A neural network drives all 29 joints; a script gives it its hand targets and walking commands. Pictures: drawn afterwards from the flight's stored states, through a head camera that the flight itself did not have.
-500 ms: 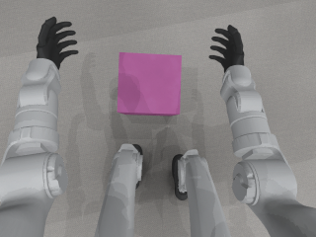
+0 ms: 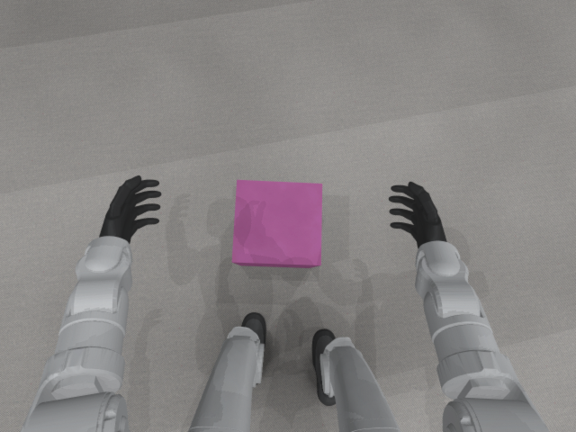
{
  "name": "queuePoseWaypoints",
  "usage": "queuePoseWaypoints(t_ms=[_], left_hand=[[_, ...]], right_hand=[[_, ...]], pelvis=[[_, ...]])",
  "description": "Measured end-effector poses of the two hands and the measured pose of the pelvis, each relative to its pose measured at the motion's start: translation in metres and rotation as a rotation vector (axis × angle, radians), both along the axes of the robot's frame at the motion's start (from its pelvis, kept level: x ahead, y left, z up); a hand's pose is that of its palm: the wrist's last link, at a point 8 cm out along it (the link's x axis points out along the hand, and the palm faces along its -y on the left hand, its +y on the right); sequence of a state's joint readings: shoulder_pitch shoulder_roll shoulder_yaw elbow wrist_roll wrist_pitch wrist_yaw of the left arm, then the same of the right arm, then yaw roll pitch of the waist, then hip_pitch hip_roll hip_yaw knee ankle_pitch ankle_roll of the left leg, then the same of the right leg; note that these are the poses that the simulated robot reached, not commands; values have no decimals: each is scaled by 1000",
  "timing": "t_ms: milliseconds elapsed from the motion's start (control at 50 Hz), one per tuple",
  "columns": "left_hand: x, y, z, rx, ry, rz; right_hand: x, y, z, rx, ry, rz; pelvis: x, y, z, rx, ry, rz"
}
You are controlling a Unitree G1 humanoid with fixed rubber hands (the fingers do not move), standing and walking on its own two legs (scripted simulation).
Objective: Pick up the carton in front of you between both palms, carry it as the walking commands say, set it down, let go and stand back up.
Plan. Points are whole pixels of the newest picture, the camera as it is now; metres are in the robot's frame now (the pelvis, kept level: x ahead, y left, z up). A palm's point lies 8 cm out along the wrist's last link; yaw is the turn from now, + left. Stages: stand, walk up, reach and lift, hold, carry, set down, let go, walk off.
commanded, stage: let go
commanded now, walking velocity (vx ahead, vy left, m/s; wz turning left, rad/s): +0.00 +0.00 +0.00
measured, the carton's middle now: (277, 229) +0.43 +0.03 -0.58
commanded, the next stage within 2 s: stand in 0.92 s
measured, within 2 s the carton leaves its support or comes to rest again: neither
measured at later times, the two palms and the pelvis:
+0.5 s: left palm (99, 360) +0.21 +0.21 +0.00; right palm (554, 359) +0.22 -0.26 +0.00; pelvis +0.05 -0.03 +0.07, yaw +1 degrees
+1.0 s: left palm (84, 378) +0.20 +0.22 +0.00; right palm (557, 375) +0.21 -0.27 -0.01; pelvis +0.06 -0.03 +0.07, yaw +2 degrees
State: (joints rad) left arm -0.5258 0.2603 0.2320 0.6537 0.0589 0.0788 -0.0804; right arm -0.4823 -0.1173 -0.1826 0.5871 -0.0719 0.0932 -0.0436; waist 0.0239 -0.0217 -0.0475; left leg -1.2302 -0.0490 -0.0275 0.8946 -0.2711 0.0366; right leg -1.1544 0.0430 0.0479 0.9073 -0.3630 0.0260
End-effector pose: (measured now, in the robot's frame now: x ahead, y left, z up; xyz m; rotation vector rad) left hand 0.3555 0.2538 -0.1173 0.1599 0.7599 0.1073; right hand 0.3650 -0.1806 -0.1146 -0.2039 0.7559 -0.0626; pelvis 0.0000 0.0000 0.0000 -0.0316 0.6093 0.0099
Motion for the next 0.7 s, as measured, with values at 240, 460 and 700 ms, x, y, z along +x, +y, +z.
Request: queuePoseWaypoints(t_ms=[240,460,700], left_hand=[[-61,-16,63,-5,10,-2],[-133,-42,112,-3,25,-8],[-151,-57,124,-12,35,-24]], right_hand=[[-59,-34,61,18,11,0],[-132,-72,109,16,20,-11],[-151,-88,124,22,25,-4]], pelvis=[[35,-7,41,19,-186,3],[51,-25,71,42,-450,-2],[49,-38,74,57,-656,5]])
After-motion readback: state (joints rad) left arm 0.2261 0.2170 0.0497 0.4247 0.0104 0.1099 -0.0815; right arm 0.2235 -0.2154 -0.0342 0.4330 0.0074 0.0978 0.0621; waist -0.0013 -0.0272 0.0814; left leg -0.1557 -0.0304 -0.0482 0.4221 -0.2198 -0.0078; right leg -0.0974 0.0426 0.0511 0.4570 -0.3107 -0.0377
